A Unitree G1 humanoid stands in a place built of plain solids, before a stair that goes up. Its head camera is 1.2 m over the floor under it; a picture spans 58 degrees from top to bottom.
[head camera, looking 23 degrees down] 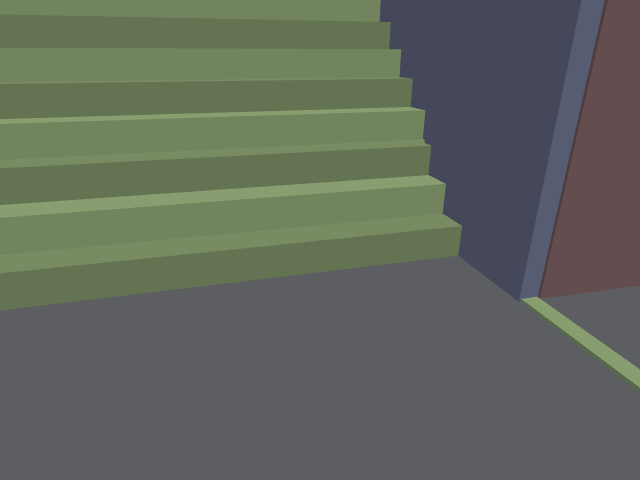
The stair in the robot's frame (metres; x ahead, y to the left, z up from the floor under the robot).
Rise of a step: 0.21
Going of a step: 0.25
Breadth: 3.69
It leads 15 degrees to the left of straight ahead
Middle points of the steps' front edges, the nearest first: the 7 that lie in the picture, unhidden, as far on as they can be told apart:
2.11 0.82 0.21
2.35 0.88 0.42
2.59 0.94 0.63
2.83 1.01 0.84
3.07 1.07 1.04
3.31 1.13 1.25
3.55 1.19 1.46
